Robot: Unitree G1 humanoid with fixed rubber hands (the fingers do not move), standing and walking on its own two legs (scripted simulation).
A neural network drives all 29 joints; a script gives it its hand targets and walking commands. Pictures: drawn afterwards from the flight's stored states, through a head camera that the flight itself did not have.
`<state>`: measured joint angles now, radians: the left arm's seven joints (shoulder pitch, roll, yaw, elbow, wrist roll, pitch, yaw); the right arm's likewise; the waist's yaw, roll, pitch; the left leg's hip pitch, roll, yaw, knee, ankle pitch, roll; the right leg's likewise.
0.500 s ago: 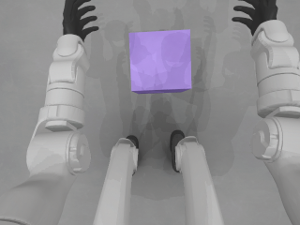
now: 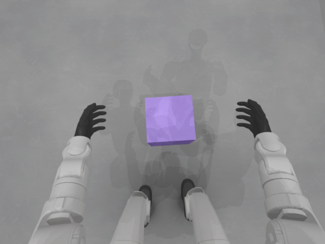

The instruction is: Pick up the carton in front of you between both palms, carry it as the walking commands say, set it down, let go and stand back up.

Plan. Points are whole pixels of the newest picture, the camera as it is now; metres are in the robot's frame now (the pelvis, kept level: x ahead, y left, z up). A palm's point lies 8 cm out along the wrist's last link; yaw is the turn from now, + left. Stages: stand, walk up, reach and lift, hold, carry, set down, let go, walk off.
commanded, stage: let go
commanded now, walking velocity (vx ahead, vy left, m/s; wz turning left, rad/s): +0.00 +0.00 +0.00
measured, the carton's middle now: (169, 123) +0.47 -0.02 -0.58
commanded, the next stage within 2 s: stand in 0.92 s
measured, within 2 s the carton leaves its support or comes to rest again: neither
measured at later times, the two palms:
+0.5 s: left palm (40, 193) +0.24 +0.24 +0.00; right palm (289, 190) +0.23 -0.22 -0.01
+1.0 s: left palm (39, 208) +0.21 +0.24 -0.01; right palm (303, 212) +0.19 -0.25 -0.01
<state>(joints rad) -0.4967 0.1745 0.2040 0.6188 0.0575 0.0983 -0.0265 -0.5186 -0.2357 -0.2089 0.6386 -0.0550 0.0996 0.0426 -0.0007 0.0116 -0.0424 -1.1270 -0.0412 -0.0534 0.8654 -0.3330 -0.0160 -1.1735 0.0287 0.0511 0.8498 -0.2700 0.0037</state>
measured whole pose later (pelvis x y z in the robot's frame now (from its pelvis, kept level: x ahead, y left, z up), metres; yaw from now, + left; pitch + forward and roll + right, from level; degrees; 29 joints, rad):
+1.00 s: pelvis +0.05 +0.00 +0.06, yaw +0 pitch -2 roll +0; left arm 0.19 0.24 0.03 0.52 0.03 0.10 -0.02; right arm 0.22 -0.24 -0.04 0.53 -0.03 0.09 0.02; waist 0.01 0.00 0.05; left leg -0.15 -0.01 -0.06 0.51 -0.33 -0.01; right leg -0.19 0.04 0.04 0.50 -0.27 -0.01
